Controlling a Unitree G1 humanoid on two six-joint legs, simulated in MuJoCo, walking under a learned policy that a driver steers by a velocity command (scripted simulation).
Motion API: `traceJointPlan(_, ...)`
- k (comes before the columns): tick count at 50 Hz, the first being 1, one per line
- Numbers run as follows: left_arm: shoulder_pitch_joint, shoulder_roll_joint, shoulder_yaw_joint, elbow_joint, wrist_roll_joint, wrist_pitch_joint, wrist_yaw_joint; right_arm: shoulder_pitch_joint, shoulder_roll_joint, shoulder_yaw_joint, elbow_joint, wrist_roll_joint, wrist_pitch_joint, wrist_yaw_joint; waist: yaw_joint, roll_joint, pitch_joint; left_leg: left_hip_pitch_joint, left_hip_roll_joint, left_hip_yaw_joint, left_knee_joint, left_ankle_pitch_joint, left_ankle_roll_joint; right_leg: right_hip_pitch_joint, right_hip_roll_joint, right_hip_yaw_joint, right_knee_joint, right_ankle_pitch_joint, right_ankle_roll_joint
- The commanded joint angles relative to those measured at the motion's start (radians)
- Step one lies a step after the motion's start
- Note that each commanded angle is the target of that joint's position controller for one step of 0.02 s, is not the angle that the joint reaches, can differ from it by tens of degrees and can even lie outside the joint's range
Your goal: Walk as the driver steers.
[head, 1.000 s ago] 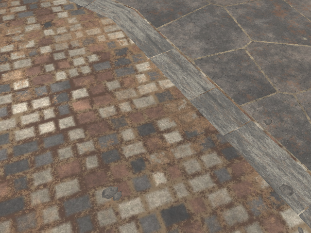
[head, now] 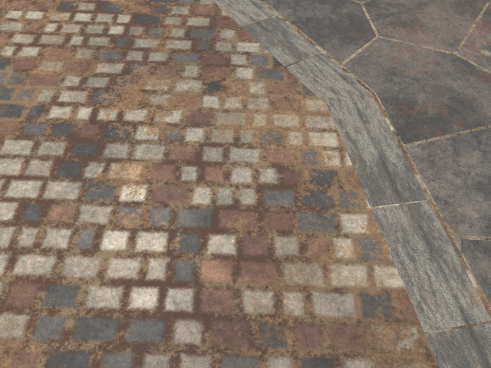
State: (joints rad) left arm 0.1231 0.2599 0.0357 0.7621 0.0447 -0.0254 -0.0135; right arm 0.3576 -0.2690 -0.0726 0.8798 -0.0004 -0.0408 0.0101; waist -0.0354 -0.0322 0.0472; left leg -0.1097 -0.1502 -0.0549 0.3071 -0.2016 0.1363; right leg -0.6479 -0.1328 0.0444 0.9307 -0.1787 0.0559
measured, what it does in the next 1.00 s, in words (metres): walks ahead, turning left: right foot, then left foot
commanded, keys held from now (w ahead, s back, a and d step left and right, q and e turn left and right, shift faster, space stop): w+q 0.92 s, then w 0.08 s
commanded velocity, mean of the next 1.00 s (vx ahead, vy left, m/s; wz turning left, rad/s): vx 0.50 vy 0.00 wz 0.59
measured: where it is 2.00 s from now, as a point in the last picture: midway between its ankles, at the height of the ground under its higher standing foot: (126, 209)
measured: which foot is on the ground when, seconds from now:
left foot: down 0.00-0.24, up 0.26-0.74, down 0.76-1.00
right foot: up 0.00-0.20, down 0.22-0.78, up 0.80-1.00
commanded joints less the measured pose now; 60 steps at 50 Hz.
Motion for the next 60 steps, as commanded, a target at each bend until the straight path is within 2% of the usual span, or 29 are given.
traceJointPlan(1, -0.082, 0.067, 0.011, -0.080, -0.005, -0.005, -0.004, 0.051, -0.152, -0.035, -0.050, 0.000, -0.014, -0.004, -0.020, 0.088, -0.004, 0.007, 0.240, -0.220, -0.093, 0.315, 0.109, -0.023, 0.043, -0.043, -0.123, 0.116, 0.011)
traceJointPlan(6, -0.203, 0.078, 0.002, -0.134, -0.016, -0.023, -0.010, 0.109, -0.167, -0.037, -0.049, -0.013, -0.009, -0.016, -0.062, 0.103, -0.006, 0.111, 0.266, -0.276, -0.013, 0.425, 0.093, -0.002, 0.094, -0.036, -0.286, 0.136, -0.013)
traceJointPlan(8, -0.161, 0.100, 0.006, -0.134, -0.019, -0.031, -0.008, 0.077, -0.184, -0.041, -0.064, -0.017, -0.010, -0.024, -0.027, 0.115, -0.011, 0.101, 0.280, -0.307, 0.028, 0.454, 0.064, 0.103, 0.109, -0.019, -0.358, 0.095, -0.036)
traceJointPlan(10, 0.009, 0.141, 0.023, -0.085, -0.021, -0.043, 0.006, 0.014, -0.204, -0.045, -0.083, -0.019, -0.016, -0.021, 0.056, 0.112, -0.069, 0.031, 0.251, -0.306, 0.164, 0.585, 0.021, 0.362, 0.157, -0.035, -0.416, 0.018, -0.069)
traceJointPlan(11, 0.147, 0.171, 0.036, -0.051, -0.014, -0.056, 0.018, -0.001, -0.193, -0.041, -0.085, -0.011, -0.023, -0.011, 0.131, 0.054, -0.145, -0.033, 0.184, -0.255, 0.359, 0.558, -0.004, 0.561, 0.122, -0.012, -0.480, 0.035, -0.098)
traceJointPlan(12, 0.310, 0.246, 0.052, -0.048, 0.010, -0.062, 0.037, 0.015, -0.109, -0.017, -0.117, 0.000, -0.032, -0.004, 0.179, -0.064, -0.307, -0.154, 0.118, -0.172, 0.649, 0.267, -0.026, 0.791, -0.121, 0.230, -0.515, -0.200, -0.145)
traceJointPlan(13, 0.262, 0.321, 0.068, -0.056, 0.019, -0.048, 0.037, 0.136, -0.050, -0.006, -0.147, 0.022, -0.027, -0.005, 0.081, -0.309, -0.357, -0.449, -0.024, -0.077, 0.861, -0.376, -0.049, 0.927, -0.329, 0.701, -0.661, -0.272, -0.246)
traceJointPlan(14, 0.193, 0.229, 0.057, -0.066, 0.001, -0.036, 0.031, 0.123, -0.132, -0.013, -0.107, -0.014, -0.009, -0.014, 0.056, -0.141, -0.241, -0.526, 0.081, -0.081, 0.955, -0.304, -0.041, 0.808, -0.304, 0.702, -0.665, -0.384, -0.253)
traceJointPlan(15, 0.133, 0.141, 0.036, -0.077, -0.009, -0.034, 0.027, 0.056, -0.140, -0.016, -0.105, -0.021, -0.003, -0.005, 0.054, -0.029, -0.124, -0.517, 0.119, -0.067, 0.940, -0.205, -0.046, 0.680, -0.254, 0.529, -0.677, -0.344, -0.233)
traceJointPlan(16, 0.106, 0.104, 0.026, -0.070, -0.008, -0.036, 0.024, 0.018, -0.122, -0.013, -0.110, -0.021, 0.001, 0.003, 0.046, 0.002, -0.065, -0.494, 0.149, -0.053, 0.901, -0.150, -0.057, 0.595, -0.201, 0.379, -0.697, -0.200, -0.214)
traceJointPlan(18, 0.124, 0.092, 0.021, -0.044, -0.013, -0.048, 0.026, 0.003, -0.105, -0.010, -0.113, -0.036, 0.021, 0.022, 0.032, -0.071, -0.037, -0.457, 0.183, -0.032, 0.861, -0.118, -0.075, 0.525, -0.134, 0.194, -0.724, -0.008, -0.185)
traceJointPlan(22, 0.175, 0.107, 0.030, -0.007, -0.029, -0.080, 0.014, -0.082, -0.079, -0.001, -0.153, -0.035, 0.043, 0.044, 0.030, -0.068, -0.033, -0.532, 0.203, -0.013, 0.839, -0.038, -0.091, 0.545, -0.138, 0.048, -0.762, 0.189, -0.206)
traceJointPlan(27, 0.214, 0.108, 0.034, 0.028, -0.026, -0.076, 0.012, -0.246, -0.050, 0.017, -0.211, -0.032, 0.039, 0.061, 0.054, -0.055, 0.009, -0.584, 0.216, 0.040, 0.624, 0.127, -0.109, 0.573, -0.106, -0.117, -0.780, 0.271, -0.197)
traceJointPlan(32, 0.269, 0.144, 0.044, 0.061, -0.027, -0.066, 0.021, -0.384, -0.039, 0.030, -0.262, -0.038, 0.034, 0.078, 0.086, -0.053, 0.041, -0.503, 0.204, 0.134, 0.385, 0.131, -0.066, 0.639, -0.131, -0.208, -0.755, 0.344, -0.174)
traceJointPlan(33, 0.283, 0.151, 0.046, 0.070, -0.026, -0.059, 0.024, -0.393, -0.044, 0.029, -0.269, -0.041, 0.035, 0.076, 0.088, -0.052, 0.041, -0.491, 0.193, 0.150, 0.358, 0.095, -0.051, 0.671, -0.140, -0.223, -0.729, 0.401, -0.169)
traceJointPlan(35, 0.292, 0.178, 0.050, 0.082, -0.024, -0.045, 0.030, -0.367, -0.057, 0.022, -0.267, -0.048, 0.036, 0.067, 0.067, -0.067, 0.010, -0.409, 0.137, 0.188, 0.320, -0.012, -0.013, 0.722, -0.147, -0.263, -0.608, 0.688, -0.155)
traceJointPlan(37, 0.289, 0.205, 0.054, 0.084, -0.026, -0.026, 0.034, -0.188, -0.089, 0.000, -0.217, -0.053, 0.025, 0.051, -0.015, -0.060, -0.105, -0.189, 0.056, 0.201, 0.255, -0.070, 0.040, 0.708, -0.141, -0.295, -0.309, 0.864, -0.145)
traceJointPlan(38, 0.276, 0.198, 0.050, 0.066, -0.024, -0.022, 0.033, -0.007, -0.133, -0.023, -0.158, -0.062, 0.018, 0.035, -0.096, 0.001, -0.208, 0.065, 0.075, 0.127, 0.197, -0.061, 0.079, 0.557, -0.118, -0.310, -0.049, 0.689, -0.115)
traceJointPlan(39, 0.314, 0.084, 0.023, -0.001, -0.032, -0.027, 0.017, 0.037, -0.252, -0.053, -0.159, -0.060, 0.020, 0.019, -0.062, 0.218, -0.325, 0.391, 0.383, -0.326, 0.159, -0.193, 0.182, 0.164, -0.013, -0.302, 0.293, -0.034, -0.060)
traceJointPlan(40, 0.230, 0.128, 0.033, -0.055, -0.021, -0.033, 0.009, 0.054, -0.296, -0.065, -0.190, -0.023, 0.030, 0.010, -0.083, 0.221, -0.395, 0.464, 0.513, -0.746, -0.002, -0.100, 0.273, -0.053, 0.141, -0.121, 0.490, -0.391, -0.027)
traceJointPlan(41, 0.118, 0.146, 0.036, -0.078, -0.019, -0.037, 0.006, 0.042, -0.269, -0.060, -0.163, -0.015, 0.036, 0.000, -0.090, 0.103, -0.248, 0.396, 0.469, -0.559, -0.010, 0.009, 0.239, -0.153, 0.075, -0.029, 0.485, -0.283, -0.040)
traceJointPlan(42, 0.124, 0.124, 0.025, -0.073, -0.030, -0.049, 0.005, -0.005, -0.215, -0.047, -0.152, -0.008, 0.032, -0.007, -0.044, 0.074, -0.132, 0.243, 0.436, -0.427, -0.013, 0.137, 0.208, -0.120, 0.035, -0.034, 0.396, -0.191, -0.046)
traceJointPlan(43, 0.146, 0.119, 0.025, -0.054, -0.025, -0.048, 0.007, -0.052, -0.174, -0.034, -0.152, -0.009, 0.025, -0.009, 0.008, 0.038, -0.075, 0.122, 0.373, -0.334, -0.025, 0.247, 0.162, -0.045, 0.007, -0.031, 0.302, -0.164, -0.045)
traceJointPlan(44, 0.173, 0.118, 0.025, -0.047, -0.008, -0.033, 0.007, -0.090, -0.150, -0.025, -0.155, -0.002, 0.018, -0.011, 0.049, 0.045, -0.054, 0.032, 0.324, -0.272, -0.037, 0.320, 0.143, 0.027, -0.004, -0.026, 0.254, -0.162, -0.035)
traceJointPlan(46, 0.207, 0.110, 0.025, -0.037, 0.008, 0.000, 0.000, -0.099, -0.132, -0.018, -0.160, 0.002, -0.002, -0.005, 0.074, 0.062, -0.082, -0.028, 0.283, -0.225, -0.053, 0.389, 0.143, 0.093, 0.001, -0.036, 0.212, -0.152, -0.016)
traceJointPlan(49, 0.149, 0.084, 0.020, -0.048, 0.001, 0.014, -0.009, -0.043, -0.144, -0.020, -0.134, -0.002, -0.016, 0.000, 0.059, 0.063, -0.054, -0.053, 0.265, -0.195, -0.109, 0.335, 0.134, 0.051, 0.004, -0.055, 0.109, -0.045, -0.004)
traceJointPlan(52, 0.045, 0.078, 0.018, -0.068, -0.002, 0.011, -0.013, 0.023, -0.125, -0.011, -0.100, -0.001, -0.024, 0.000, 0.017, 0.078, -0.012, 0.009, 0.266, -0.173, -0.142, 0.337, 0.099, -0.023, -0.001, -0.059, -0.035, 0.083, -0.011)
traceJointPlan(56, -0.059, 0.077, 0.014, -0.090, -0.016, 0.003, -0.020, 0.081, -0.127, -0.004, -0.068, -0.009, -0.036, -0.004, -0.027, 0.082, 0.004, 0.129, 0.288, -0.118, -0.146, 0.420, 0.057, -0.062, 0.019, -0.074, -0.162, 0.183, -0.050)
traceJointPlan(60, -0.141, 0.070, 0.007, -0.118, -0.020, -0.006, -0.033, 0.116, -0.126, 0.004, -0.032, -0.026, -0.039, -0.019, -0.046, 0.079, 0.053, 0.211, 0.326, -0.059, -0.151, 0.484, 0.046, -0.055, 0.066, -0.093, -0.277, 0.158, -0.100)
Velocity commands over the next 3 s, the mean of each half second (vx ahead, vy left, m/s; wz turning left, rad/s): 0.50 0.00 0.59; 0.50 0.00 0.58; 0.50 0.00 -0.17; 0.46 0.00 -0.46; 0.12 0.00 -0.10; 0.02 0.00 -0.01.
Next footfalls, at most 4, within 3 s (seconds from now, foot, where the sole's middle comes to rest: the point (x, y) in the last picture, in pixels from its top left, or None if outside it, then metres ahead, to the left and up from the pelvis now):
0.22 right None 0.32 -0.13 -0.78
0.76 left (180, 357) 0.50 0.16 -0.78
1.32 right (169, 242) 0.86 0.22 -0.78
1.82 left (90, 186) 1.09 0.50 -0.78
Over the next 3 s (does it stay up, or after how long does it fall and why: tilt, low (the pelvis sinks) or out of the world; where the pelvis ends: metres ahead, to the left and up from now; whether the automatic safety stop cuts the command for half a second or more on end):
stays up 1.11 0.39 0.00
